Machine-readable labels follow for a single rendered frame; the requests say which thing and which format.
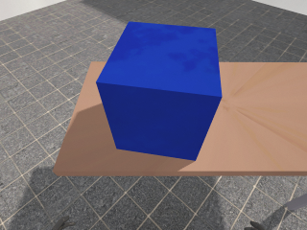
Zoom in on left robot hand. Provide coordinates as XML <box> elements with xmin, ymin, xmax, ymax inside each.
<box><xmin>52</xmin><ymin>215</ymin><xmax>76</xmax><ymax>230</ymax></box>

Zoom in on carton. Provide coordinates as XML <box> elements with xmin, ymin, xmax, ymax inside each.
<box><xmin>96</xmin><ymin>21</ymin><xmax>223</xmax><ymax>161</ymax></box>

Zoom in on right robot hand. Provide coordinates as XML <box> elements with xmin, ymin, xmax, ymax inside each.
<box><xmin>244</xmin><ymin>220</ymin><xmax>266</xmax><ymax>230</ymax></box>

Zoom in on table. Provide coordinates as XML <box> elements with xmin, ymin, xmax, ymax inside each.
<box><xmin>52</xmin><ymin>61</ymin><xmax>307</xmax><ymax>211</ymax></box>

